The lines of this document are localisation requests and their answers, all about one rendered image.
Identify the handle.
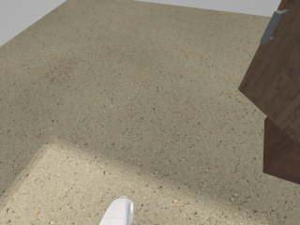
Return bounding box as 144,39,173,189
260,9,289,45

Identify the left robot thigh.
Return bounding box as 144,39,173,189
99,198,134,225

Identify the cupboard door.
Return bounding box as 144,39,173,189
238,0,300,142

